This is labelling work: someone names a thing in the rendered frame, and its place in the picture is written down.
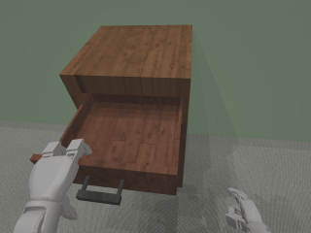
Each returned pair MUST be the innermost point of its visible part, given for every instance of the robot right hand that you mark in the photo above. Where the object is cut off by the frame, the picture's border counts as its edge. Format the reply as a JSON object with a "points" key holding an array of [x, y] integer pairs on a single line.
{"points": [[239, 217]]}

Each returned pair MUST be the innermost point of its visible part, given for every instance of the left robot forearm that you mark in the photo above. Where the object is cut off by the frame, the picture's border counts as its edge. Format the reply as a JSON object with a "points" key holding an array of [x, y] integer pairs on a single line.
{"points": [[39, 216]]}

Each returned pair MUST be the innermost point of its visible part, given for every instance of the drawer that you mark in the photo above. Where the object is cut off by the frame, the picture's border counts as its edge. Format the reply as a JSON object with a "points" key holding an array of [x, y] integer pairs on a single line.
{"points": [[135, 138]]}

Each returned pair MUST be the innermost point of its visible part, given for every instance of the robot left hand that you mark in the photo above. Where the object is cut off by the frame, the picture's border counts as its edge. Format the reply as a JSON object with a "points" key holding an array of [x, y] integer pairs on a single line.
{"points": [[53, 174]]}

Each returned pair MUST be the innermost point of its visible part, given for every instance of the handle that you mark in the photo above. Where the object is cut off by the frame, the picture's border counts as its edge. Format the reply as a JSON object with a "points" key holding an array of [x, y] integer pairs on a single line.
{"points": [[99, 197]]}

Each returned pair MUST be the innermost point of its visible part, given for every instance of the right robot forearm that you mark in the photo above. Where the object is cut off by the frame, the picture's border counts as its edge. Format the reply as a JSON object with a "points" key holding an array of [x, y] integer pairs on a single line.
{"points": [[257, 227]]}

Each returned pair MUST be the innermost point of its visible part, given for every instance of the cabinet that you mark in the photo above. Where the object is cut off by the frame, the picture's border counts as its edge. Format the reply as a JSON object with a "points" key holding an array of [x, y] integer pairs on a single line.
{"points": [[141, 60]]}

